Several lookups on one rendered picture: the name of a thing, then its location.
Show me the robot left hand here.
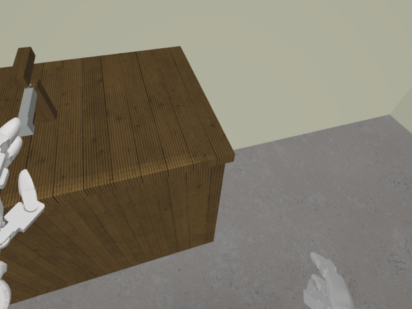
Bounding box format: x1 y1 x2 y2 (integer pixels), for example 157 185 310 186
0 117 44 253

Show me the counter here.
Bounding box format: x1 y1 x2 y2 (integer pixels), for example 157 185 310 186
0 46 235 304

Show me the robot right hand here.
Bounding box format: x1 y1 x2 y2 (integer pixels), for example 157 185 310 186
303 252 354 309

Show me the tap lever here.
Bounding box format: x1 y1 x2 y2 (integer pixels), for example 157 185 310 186
18 86 37 137

